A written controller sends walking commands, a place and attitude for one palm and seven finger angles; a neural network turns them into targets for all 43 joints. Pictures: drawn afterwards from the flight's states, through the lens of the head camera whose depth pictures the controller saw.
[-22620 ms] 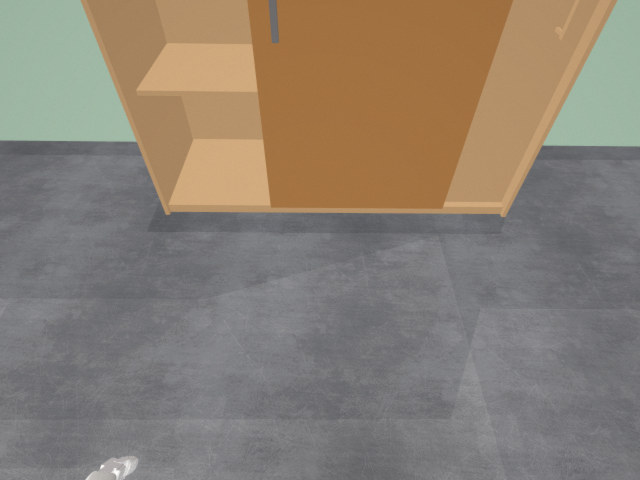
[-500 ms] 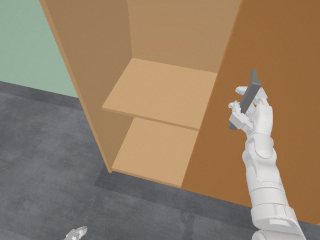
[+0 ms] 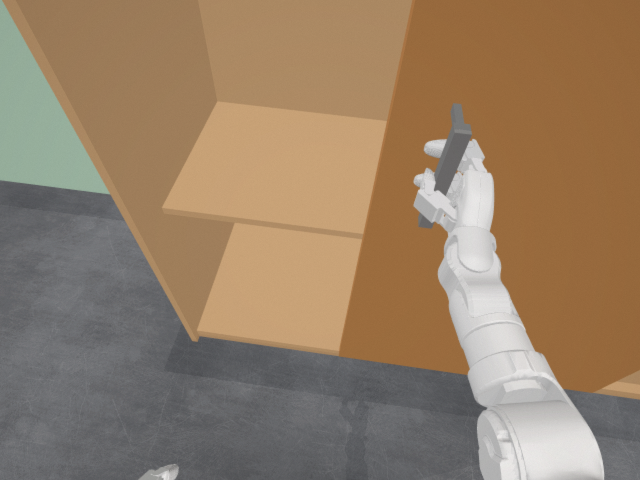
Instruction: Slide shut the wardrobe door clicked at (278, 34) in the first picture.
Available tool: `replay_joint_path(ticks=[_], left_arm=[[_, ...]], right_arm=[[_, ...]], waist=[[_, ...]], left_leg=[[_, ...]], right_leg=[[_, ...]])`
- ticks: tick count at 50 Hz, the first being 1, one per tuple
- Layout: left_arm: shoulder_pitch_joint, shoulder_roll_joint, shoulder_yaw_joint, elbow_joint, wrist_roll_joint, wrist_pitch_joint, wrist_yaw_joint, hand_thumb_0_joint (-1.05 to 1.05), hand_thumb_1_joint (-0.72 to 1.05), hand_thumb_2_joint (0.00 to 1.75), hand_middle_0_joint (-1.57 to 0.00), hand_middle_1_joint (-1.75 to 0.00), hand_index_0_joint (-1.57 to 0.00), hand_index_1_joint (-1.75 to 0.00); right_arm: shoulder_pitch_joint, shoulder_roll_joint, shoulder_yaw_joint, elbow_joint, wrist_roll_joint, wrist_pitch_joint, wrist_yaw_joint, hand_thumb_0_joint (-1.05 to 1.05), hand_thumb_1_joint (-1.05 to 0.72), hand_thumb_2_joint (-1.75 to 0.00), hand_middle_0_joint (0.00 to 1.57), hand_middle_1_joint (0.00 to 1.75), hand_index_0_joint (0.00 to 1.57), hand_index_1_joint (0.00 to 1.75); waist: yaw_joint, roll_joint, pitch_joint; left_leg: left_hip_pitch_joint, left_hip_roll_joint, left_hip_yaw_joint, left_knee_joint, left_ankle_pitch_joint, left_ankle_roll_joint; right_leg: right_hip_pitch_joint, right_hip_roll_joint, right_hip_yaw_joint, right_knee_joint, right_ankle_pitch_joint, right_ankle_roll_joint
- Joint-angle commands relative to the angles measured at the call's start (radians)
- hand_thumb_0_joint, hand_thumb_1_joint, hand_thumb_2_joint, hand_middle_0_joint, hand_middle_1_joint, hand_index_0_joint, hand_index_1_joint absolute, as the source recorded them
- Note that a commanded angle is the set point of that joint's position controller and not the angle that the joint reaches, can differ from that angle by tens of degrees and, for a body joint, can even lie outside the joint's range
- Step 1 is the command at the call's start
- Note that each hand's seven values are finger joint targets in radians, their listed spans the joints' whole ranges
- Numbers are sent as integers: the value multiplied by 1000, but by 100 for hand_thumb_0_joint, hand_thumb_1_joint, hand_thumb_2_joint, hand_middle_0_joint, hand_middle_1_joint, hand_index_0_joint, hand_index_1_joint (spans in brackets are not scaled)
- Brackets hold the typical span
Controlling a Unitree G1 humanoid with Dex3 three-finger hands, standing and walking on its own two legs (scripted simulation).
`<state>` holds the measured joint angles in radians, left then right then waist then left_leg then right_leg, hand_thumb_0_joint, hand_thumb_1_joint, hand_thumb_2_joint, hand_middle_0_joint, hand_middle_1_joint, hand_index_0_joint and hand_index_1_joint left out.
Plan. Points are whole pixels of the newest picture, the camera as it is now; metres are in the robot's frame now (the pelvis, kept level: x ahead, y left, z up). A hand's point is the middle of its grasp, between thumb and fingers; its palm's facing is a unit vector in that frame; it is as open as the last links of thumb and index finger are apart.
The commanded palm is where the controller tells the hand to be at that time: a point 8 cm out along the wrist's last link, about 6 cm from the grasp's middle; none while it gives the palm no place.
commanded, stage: tug the door sideways, standing still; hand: right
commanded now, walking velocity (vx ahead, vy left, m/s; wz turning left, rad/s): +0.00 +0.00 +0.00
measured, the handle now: (440, 170) +0.50 -0.11 +0.12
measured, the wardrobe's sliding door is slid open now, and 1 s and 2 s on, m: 0.46 0.38 0.23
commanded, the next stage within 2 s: step sideways, sliding the door along in 0.32 s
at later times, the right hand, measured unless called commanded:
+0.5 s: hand (395, 193) +0.45 -0.05 +0.12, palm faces +0.00 +1.00 -0.07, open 5.8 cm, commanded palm +0.43 -0.08 +0.12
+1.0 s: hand (371, 189) +0.45 -0.02 +0.12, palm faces -0.10 +0.99 -0.12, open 5.8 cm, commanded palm +0.44 -0.06 +0.12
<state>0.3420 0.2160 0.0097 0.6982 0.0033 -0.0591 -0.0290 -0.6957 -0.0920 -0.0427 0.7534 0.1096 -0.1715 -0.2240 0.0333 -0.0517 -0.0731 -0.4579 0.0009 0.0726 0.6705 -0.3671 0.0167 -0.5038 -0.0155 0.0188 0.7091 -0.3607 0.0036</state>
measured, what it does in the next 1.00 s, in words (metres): lifts its right foot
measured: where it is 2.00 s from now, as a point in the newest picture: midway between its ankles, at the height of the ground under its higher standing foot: outside the picture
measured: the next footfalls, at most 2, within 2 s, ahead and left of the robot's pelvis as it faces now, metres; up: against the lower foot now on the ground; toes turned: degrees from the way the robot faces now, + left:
left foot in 1.22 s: +0.16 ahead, +0.30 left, +0.00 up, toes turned +1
right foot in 1.40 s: +0.04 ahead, +0.05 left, +0.00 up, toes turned -12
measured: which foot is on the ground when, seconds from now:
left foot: down 0.00-0.96, up 0.98-1.00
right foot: down 0.00-1.00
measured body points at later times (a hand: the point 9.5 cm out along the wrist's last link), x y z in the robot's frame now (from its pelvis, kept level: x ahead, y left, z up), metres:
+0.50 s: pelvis -0.01 +0.00 +0.00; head +0.04 +0.01 +0.45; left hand +0.06 +0.24 -0.13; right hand +0.44 -0.10 +0.13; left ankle -0.02 +0.11 -0.72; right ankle -0.01 -0.12 -0.72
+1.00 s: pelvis +0.01 +0.05 +0.00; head +0.07 +0.06 +0.44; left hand +0.14 +0.31 -0.12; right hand +0.45 -0.07 +0.13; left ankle -0.03 +0.12 -0.70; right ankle +0.02 -0.07 -0.72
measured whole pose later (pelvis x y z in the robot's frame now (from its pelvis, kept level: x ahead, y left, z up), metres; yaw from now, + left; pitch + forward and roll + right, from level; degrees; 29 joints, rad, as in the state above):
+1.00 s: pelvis +0.01 +0.05 +0.00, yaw +0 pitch +0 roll -1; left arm 0.19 0.25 0.02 0.71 -0.01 -0.01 0.10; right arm -0.79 -0.14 0.03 0.79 0.08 -0.20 -0.03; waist -0.01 -0.01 0.15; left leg -0.35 -0.05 0.06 0.89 -0.43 0.05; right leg -0.32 -0.05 -0.10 0.66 -0.32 -0.01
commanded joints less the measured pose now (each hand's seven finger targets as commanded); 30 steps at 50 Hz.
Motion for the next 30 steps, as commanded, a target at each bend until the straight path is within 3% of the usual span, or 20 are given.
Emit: replay_joint_path(ticks=[1,3,6,13,20,21,22,23,24,25,27,30], left_arm=[[42,121,39,-83,1,-57,-2,0,90,90,-20,-30,-20,-30],[52,124,39,-74,2,-65,-4,0,90,90,-20,-30,-20,-30],[60,126,40,-68,4,-73,-6,0,90,90,-20,-30,-20,-30],[73,125,36,-58,8,-91,-13,0,90,90,-20,-30,-20,-30],[80,121,36,-61,15,-99,-23,0,90,90,-20,-30,-20,-30],[80,125,37,-55,14,-98,-20,0,90,90,-20,-30,-20,-30],[61,180,50,-52,-17,-41,31,0,90,90,-20,-30,-20,-30],[24,141,35,-66,-26,-14,54,0,90,90,-20,-30,-20,-30],[15,143,34,-74,-29,-7,70,0,90,90,-20,-30,-20,-30],[-22,110,17,-91,-32,-2,76,0,90,90,-20,-30,-20,-30],[-40,124,21,-93,-36,12,96,0,90,90,-20,-30,-20,-30],[-56,133,23,-99,-34,26,118,0,90,90,-20,-30,-20,-30]], right_arm=[[-574,195,220,-220,-38,-98,83,0,-90,-90,45,140,45,140],[-579,200,221,-190,-39,-102,80,0,-90,-90,45,140,45,140],[-615,195,223,-193,-44,-112,74,0,-90,-90,45,140,45,140],[-633,217,228,-137,-41,-117,60,0,-90,-90,45,140,45,140],[-670,236,240,-137,-51,-129,33,0,-90,-90,45,140,45,140],[-740,203,217,-146,-54,-133,25,0,-90,-90,45,140,45,140],[-692,-302,-83,-113,-106,-122,52,0,-90,-90,45,140,45,140],[-691,-179,15,-120,-93,-114,85,0,-90,-90,45,140,45,140],[-700,-204,-7,-129,-86,-114,93,0,-90,-90,45,140,45,140],[-693,-82,92,-144,-81,-110,122,0,-90,-90,45,140,45,140],[-656,-88,92,-112,-68,-97,145,0,-90,-90,45,140,45,140],[-627,-84,96,-71,-45,-76,163,0,-90,-90,45,140,45,140]], waist=[[120,41,-326],[122,57,-325],[123,32,-351],[121,35,-320],[124,53,-341],[135,34,-343],[35,111,-398],[61,120,-374],[56,111,-369],[69,49,-339],[67,-37,-294],[62,-76,-220]], left_leg=[[-52,-46,-8,-58,339,6],[-58,-47,-4,-56,326,7],[-69,-48,-6,-51,312,9],[-91,-51,-2,-49,293,8],[-87,-53,-1,-37,310,7],[-100,-51,-7,-41,299,4],[68,20,-77,-107,272,-23],[136,28,-72,-125,305,-28],[162,29,-63,-120,308,-22],[149,26,-48,-95,302,-20],[70,5,-30,-28,205,-14],[-30,-28,-27,86,83,-7]], right_leg=[[325,4,27,-46,354,-16],[317,4,31,-48,343,-14],[335,6,36,-46,345,-13],[312,10,34,-48,322,-11],[313,12,33,-43,341,-12],[313,13,29,-38,322,-12],[265,-31,2,-79,247,-63],[259,-21,-23,-107,222,-73],[260,-23,-23,-115,217,-78],[283,-38,-21,-127,219,-81],[352,-90,42,-142,217,-104],[422,-204,224,-201,212,-168]])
